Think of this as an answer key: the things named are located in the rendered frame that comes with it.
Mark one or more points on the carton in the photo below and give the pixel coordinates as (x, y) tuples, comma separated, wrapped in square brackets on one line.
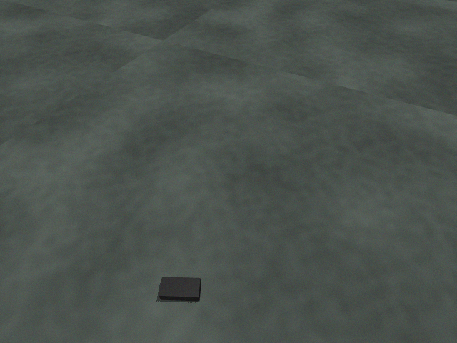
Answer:
[(180, 288)]

